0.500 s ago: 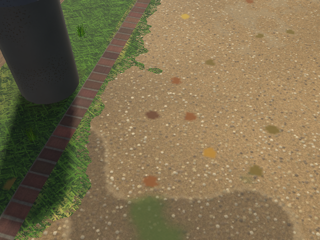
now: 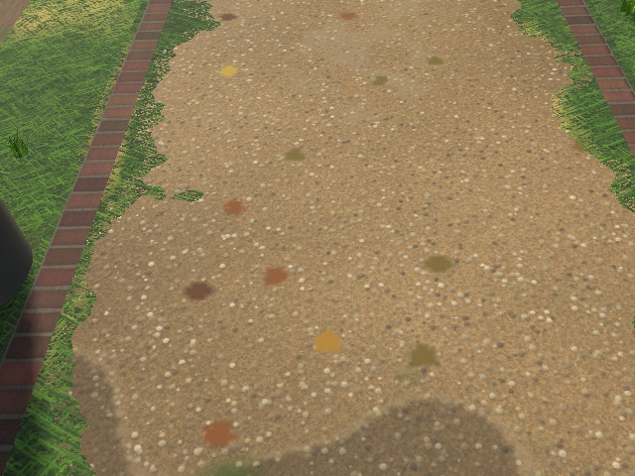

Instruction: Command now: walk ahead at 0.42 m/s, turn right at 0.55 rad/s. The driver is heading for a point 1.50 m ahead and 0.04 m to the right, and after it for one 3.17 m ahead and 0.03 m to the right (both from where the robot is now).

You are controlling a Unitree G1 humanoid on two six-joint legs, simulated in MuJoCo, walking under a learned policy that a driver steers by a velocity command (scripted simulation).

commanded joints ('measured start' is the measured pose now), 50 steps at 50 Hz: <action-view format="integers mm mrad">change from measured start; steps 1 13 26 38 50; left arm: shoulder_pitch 17 40 -111 -338 -110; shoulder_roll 175 195 106 148 177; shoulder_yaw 37 51 7 10 28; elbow -66 -68 -165 -258 -147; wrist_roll -1 -2 9 -7 14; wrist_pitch -11 15 0 -25 -41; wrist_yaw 26 48 27 -16 -17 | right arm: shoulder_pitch -95 -125 151 257 177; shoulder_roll -56 -108 -100 -167 -59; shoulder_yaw -14 -25 -23 -25 -2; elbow -79 -139 -17 37 -37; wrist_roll -8 11 2 26 7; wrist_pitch -2 -35 -14 42 49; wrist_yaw -7 20 18 2 1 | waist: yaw -8 -27 -32 -54 -56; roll -85 -188 26 51 -104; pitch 48 4 15 32 -30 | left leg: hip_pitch -123 193 431 579 -61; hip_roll -14 -88 147 179 71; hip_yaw -2 17 -172 -70 -22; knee -196 -565 -912 -766 65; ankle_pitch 136 131 155 301 -12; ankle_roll -43 4 223 130 -11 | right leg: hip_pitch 22 97 -549 -362 -29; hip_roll -225 -256 -212 -118 -291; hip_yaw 238 313 41 -43 165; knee -177 43 673 183 -180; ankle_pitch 160 373 4 135 279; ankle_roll -148 -77 65 20 -153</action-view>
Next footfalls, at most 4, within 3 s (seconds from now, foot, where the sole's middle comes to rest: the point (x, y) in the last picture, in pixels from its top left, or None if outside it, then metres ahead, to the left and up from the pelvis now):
0.30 left None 0.34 0.13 -0.78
0.80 right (448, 458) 0.55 -0.18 -0.78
1.38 left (369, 316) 0.90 -0.03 -0.78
1.92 right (475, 243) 1.14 -0.32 -0.78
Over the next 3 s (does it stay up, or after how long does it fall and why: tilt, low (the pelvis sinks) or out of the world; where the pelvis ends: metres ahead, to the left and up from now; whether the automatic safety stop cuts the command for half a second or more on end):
stays up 1.48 -0.12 -0.02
